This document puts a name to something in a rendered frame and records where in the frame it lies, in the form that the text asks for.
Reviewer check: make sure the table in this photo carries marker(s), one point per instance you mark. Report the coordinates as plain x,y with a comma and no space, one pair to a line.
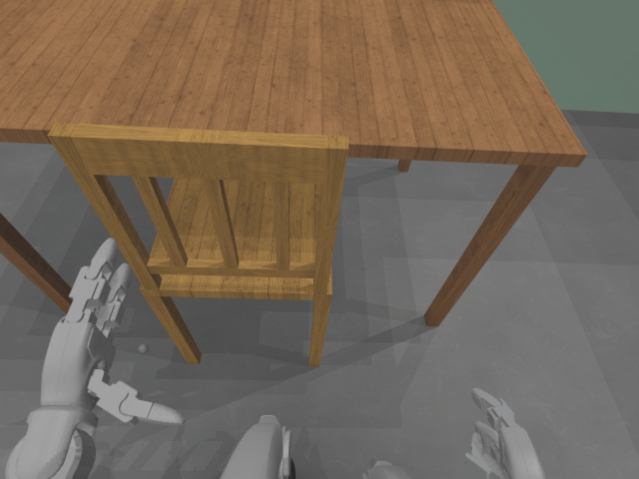
423,80

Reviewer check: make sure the robot left thigh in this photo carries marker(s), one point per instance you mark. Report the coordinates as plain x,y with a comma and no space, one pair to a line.
264,452

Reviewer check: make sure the right robot hand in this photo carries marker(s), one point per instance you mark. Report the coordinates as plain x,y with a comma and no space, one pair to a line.
513,454

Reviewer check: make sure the left robot hand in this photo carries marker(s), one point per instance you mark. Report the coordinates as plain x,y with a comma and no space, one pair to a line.
83,338

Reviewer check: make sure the left robot forearm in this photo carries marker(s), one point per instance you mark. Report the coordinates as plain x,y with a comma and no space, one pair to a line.
58,445

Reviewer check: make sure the chair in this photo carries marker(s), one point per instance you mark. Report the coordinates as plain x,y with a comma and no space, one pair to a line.
249,214

